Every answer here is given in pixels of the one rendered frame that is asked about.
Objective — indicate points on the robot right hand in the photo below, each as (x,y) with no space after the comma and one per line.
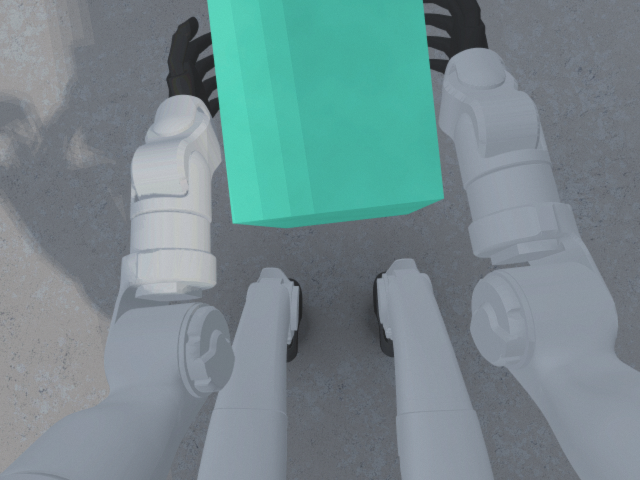
(465,28)

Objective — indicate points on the robot left forearm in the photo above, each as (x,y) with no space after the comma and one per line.
(171,210)

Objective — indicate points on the robot left hand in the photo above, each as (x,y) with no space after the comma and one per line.
(185,74)

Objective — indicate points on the right robot thigh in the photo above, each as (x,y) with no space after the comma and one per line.
(438,433)

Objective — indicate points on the robot left foot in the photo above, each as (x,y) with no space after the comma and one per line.
(292,348)

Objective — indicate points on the right robot upper arm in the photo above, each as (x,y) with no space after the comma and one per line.
(554,327)

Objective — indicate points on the carton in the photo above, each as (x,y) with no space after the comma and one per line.
(326,108)

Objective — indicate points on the robot right forearm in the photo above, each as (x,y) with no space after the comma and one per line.
(506,168)

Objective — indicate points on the left robot upper arm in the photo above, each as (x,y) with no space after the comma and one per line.
(162,363)

